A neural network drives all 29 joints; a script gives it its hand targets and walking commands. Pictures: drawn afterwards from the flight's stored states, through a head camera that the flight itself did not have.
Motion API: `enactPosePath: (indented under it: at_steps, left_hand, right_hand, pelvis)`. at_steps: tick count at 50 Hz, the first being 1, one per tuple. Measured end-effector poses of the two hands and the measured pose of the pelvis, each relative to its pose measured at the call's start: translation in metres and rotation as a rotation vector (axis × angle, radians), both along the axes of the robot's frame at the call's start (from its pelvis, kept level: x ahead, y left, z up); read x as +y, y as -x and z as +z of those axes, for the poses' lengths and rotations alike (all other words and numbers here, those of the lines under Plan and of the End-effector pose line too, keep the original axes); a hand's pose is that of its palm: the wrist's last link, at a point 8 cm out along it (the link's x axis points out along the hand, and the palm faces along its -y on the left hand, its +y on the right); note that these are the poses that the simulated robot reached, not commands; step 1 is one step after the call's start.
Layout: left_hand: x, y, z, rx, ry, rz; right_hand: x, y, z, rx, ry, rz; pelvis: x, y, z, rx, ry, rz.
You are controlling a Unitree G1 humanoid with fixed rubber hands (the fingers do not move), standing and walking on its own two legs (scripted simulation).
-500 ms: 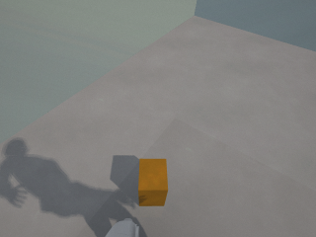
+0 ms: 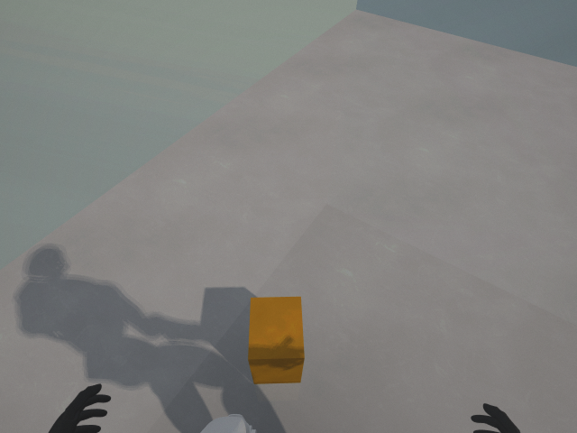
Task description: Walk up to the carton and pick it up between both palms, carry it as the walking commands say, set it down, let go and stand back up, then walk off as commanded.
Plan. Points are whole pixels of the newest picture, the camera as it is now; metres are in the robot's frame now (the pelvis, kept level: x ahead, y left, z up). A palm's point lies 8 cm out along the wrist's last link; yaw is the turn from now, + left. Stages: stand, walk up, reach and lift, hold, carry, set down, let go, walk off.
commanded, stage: walk up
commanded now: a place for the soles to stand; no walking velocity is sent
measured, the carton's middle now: (276, 341) +0.45 +0.05 -0.62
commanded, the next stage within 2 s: reach and lift in 1.76 s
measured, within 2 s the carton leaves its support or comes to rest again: neither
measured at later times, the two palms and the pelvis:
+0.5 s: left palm out of the picture +0.05 +0.32 -0.09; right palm out of the picture +0.07 -0.29 -0.09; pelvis -0.02 +0.01 +0.02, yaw +1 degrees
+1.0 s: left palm out of the picture +0.07 +0.31 -0.09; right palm out of the picture +0.12 -0.29 -0.08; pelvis +0.01 +0.00 +0.03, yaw +2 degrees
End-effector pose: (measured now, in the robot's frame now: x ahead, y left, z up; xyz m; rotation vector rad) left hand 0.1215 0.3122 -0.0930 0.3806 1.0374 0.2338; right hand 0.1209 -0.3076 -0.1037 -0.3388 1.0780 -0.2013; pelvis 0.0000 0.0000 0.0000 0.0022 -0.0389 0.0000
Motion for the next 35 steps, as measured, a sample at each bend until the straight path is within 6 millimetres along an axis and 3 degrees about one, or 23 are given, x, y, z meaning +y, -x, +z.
enactPosePath:
  at_steps: [10,20,28,35]
  left_hand:
    - [0.003,0.004,0.004,0.019,0.019,0.002]
    - [0.002,0.046,0.001,0.105,0.058,0.044]
    - [0.004,0.077,0.002,0.170,0.053,0.075]
    - [0.006,0.076,0.003,0.163,0.059,0.089]
  right_hand:
    - [0.000,0.026,0.006,0.059,0.011,-0.022]
    - [0.012,0.049,0.009,0.127,-0.014,-0.011]
    - [0.017,0.047,0.009,0.136,-0.037,0.000]
    - [0.017,0.037,0.013,0.126,-0.029,0.008]
  pelvis:
    - [0.006,0.010,0.008,-0.014,0.009,0.001]
    - [0.007,0.018,0.019,-0.006,0.019,0.012]
    - [0.005,0.020,0.023,0.000,0.022,0.023]
    - [0.008,0.014,0.025,-0.002,0.019,0.028]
